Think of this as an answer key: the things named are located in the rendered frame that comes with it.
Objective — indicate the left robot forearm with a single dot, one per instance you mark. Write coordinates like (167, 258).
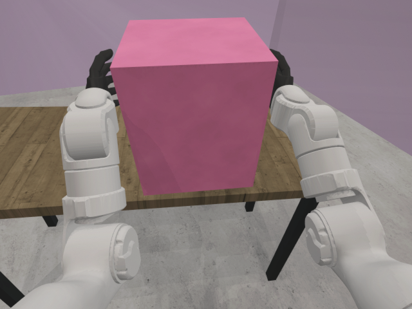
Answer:
(89, 148)

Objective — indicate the left robot upper arm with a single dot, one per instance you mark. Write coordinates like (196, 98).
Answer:
(97, 260)

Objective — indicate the right robot upper arm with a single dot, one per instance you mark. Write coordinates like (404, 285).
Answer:
(348, 239)

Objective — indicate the right robot hand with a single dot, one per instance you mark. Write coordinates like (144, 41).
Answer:
(283, 77)

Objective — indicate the right robot forearm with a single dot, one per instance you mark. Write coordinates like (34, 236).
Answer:
(318, 147)

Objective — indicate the left robot hand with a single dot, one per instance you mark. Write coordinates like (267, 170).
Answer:
(98, 71)

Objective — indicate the table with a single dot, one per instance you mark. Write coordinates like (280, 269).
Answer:
(32, 180)

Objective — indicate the carton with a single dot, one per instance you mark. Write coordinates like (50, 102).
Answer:
(194, 95)

